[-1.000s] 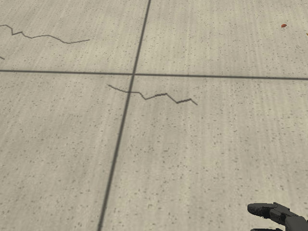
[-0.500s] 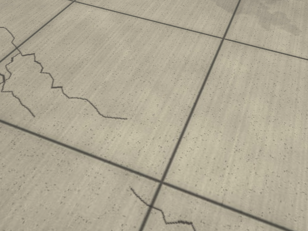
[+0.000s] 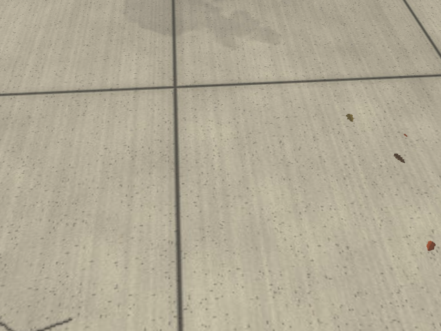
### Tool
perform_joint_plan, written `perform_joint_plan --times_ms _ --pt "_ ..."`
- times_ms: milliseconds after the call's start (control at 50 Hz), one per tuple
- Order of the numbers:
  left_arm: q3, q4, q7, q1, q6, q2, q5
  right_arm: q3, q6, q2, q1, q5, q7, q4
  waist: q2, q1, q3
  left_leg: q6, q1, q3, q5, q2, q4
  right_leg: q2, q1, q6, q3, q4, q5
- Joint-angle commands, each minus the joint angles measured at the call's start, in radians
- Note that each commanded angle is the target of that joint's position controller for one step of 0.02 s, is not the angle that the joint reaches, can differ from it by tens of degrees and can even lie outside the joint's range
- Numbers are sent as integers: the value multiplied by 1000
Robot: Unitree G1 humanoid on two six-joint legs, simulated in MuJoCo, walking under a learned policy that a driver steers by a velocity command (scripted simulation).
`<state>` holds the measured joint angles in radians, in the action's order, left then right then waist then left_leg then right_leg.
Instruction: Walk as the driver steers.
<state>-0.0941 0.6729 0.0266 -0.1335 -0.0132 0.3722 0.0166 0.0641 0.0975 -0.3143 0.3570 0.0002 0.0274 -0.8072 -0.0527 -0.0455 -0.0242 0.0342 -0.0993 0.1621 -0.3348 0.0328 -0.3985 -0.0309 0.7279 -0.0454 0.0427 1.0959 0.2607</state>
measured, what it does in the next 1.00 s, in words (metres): walks ahead: right foot, then left foot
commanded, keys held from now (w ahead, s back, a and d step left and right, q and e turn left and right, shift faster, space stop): e+shift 0.38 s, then shift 0.14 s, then q+shift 0.48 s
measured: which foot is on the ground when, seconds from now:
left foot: down 0.00-0.10, up 0.12-0.56, down 0.58-0.94, up 0.96-1.00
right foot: up 0.00-0.12, down 0.14-0.58, up 0.60-0.92, down 0.94-1.00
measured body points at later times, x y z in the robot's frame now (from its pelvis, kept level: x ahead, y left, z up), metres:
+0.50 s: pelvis +0.27 +0.02 +0.00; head +0.30 +0.00 +0.44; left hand +0.54 +0.21 -0.08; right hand +0.37 -0.30 -0.08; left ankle +0.45 +0.13 -0.70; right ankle +0.29 -0.06 -0.73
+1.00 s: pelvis +0.31 +0.03 +0.00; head +0.34 +0.01 +0.45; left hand +0.52 +0.27 -0.09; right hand +0.37 -0.29 -0.10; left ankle +0.42 +0.12 -0.72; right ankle +0.27 -0.07 -0.74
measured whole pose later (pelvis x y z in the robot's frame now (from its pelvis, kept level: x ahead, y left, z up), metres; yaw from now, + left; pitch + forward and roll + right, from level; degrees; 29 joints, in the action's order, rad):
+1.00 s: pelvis +0.31 +0.03 +0.00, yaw -14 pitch +2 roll -1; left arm -0.08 0.71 -0.02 -0.17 0.00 0.28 -0.02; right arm 0.11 -0.05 -0.32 0.20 -0.04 0.03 -0.64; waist 0.04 -0.02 -0.05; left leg 0.02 -0.45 -0.29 -0.34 -0.16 -0.65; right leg 0.08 0.21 -0.03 -0.10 0.45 0.24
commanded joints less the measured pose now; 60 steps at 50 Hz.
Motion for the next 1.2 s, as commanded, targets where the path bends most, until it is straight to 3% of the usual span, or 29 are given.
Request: perform_joint_plan --times_ms 20,60,100,120,140,160,180,200,220,240,320,400,500,560,580,600,620,640,680,720,820,900,940,960,980,1000,1020,1060,1200 --pt "31 -46 23 -111 -23 -49 17 12 16 -82 -335 -32 34 146 159 130 -11 -84 -199 25 674 140 121 -5 -253 32 14 -354 -326" --pt "9 -36 37 -170 -20 -12 -4 35 16 -164 -257 -35 41 123 151 150 86 -65 -161 39 884 135 -2 93 -475 16 80 -407 -394" --pt "-37 -11 35 -344 -1 84 -3 48 13 -196 -277 -58 26 143 158 252 177 -48 -171 18 971 150 -285 127 -722 -53 61 -423 -377" --pt "-62 12 21 -436 10 134 0 35 13 -150 -272 -54 12 152 63 293 196 -16 -294 2 610 111 -541 107 -900 -96 0 -460 -455" --pt "-61 6 -4 -388 14 166 9 8 7 -48 -225 -14 -6 135 -166 248 95 29 -445 0 -258 -37 -913 45 -915 -149 -110 -541 -699" --pt "-40 -108 -6 -214 -12 232 -51 -17 10 -13 4 8 -21 167 -319 44 247 56 -616 -163 -412 -114 -1234 -196 -1023 -363 -581 -498 -1125" --pt "-47 -172 7 -169 -16 217 -59 -5 16 -148 8 -3 -28 192 -204 103 475 40 -637 -327 -292 -107 -1274 -296 -1088 -454 -808 -666 -768" --pt "-43 -197 14 -106 -18 192 -33 6 12 -201 -97 -12 -23 209 -35 97 386 20 -647 -336 -189 -79 -1177 -244 -961 -408 -798 -731 -449" --pt "-34 -200 12 -58 -20 154 -3 9 0 -188 -153 -1 -7 215 88 63 274 22 -643 -332 -132 -50 -1087 -188 -812 -348 -751 -747 -315" --pt "-26 -203 7 -38 -21 134 3 6 -13 -174 -162 10 5 211 119 37 220 26 -606 -338 -118 -41 -1032 -164 -691 -325 -715 -750 -369" --pt "-26 -180 -37 -22 -2 113 -3 -4 -33 -103 -209 27 10 215 103 11 168 54 -472 -316 -85 -44 -723 -44 -455 -259 -503 -693 -738" --pt "-30 -183 -80 -10 49 115 9 -14 -49 -52 -264 6 4 216 41 23 245 78 -414 -309 110 -94 -499 9 -461 -178 -484 -650 -624" --pt "-5 -176 -75 -38 62 42 -8 -9 -54 -50 -337 7 -2 232 -84 75 180 59 -333 -304 152 -78 -336 8 -440 -142 -530 -627 -372" --pt "17 -167 -64 -28 55 -15 -12 1 -35 -48 -279 11 -19 210 -95 44 155 -6 -152 -282 326 -38 -64 20 -436 -98 -521 -554 -226" --pt "40 -139 -55 -118 47 -86 -30 -5 -32 -56 -299 33 -25 223 25 83 161 -57 -48 -410 523 83 -2 88 -392 -36 -447 -453 24" --pt "40 -104 -54 -238 41 -80 -37 -15 -39 -60 -340 63 -24 244 221 153 132 -183 -41 -569 754 223 3 195 -346 40 -330 -311 339" --pt "22 -115 -54 -213 38 -17 -40 -21 -40 -34 -317 70 -27 219 322 152 120 -308 -148 -764 555 294 98 132 -351 96 -260 -286 355" --pt "4 -114 -60 -123 37 41 -37 -17 -49 -29 -325 42 -31 226 255 110 76 -294 -168 -763 364 229 95 90 -355 117 -236 -283 273" --pt "-14 -123 -61 -15 44 51 -34 24 -77 -137 -282 -9 -23 232 194 57 53 -241 -138 -731 179 154 87 113 -287 135 -176 -237 258" --pt "-13 -117 -56 -12 40 21 -17 50 -94 -192 -240 -14 -11 236 158 46 49 -220 -120 -742 88 132 99 123 -242 135 -173 -162 268" --pt "0 -86 -66 4 24 -47 -4 58 -124 -128 -214 -23 0 242 240 31 116 -183 -65 -704 85 41 92 152 -314 118 -156 -348 205" --pt "-11 -47 -48 -40 -3 -20 11 78 -142 -145 -198 -35 9 245 286 44 151 -177 -66 -777 75 36 105 157 -455 76 -172 -599 114" --pt "-29 -3 -49 -122 -6 22 8 75 -143 -126 -207 -50 15 252 254 79 165 -113 -208 -730 -50 -30 57 71 -677 33 -180 -793 -53" --pt "-41 -10 -51 -112 0 87 -17 66 -144 -86 -178 -49 15 256 76 55 169 -61 -384 -599 -190 -126 -131 -114 -788 -53 -356 -811 -22" --pt "-44 -32 -44 -43 -2 125 -69 76 -130 -106 -175 -52 8 278 -204 31 111 -21 -542 -413 -252 -212 -388 -312 -690 -171 -554 -833 -210" --pt "-30 -61 -49 33 -10 70 -81 100 -122 -185 -159 -33 2 261 -139 13 69 13 -558 -394 -213 -122 -583 -351 -631 -200 -503 -824 -316" --pt "-13 -77 -61 88 -12 15 -65 106 -127 -199 -131 -29 -1 232 -64 -8 61 21 -535 -366 -145 -110 -667 -281 -608 -157 -383 -794 -347" --pt "2 -80 -78 100 -8 -16 -31 90 -147 -138 -86 -20 1 206 -44 -4 50 42 -576 -333 -56 -96 -822 -208 -635 -118 -254 -753 -417" --pt "-14 -53 -86 -49 30 61 -40 36 -147 -68 -252 -32 -32 319 -81 109 32 106 -645 -177 5 39 -651 -243 -765 -180 -104 -756 -542"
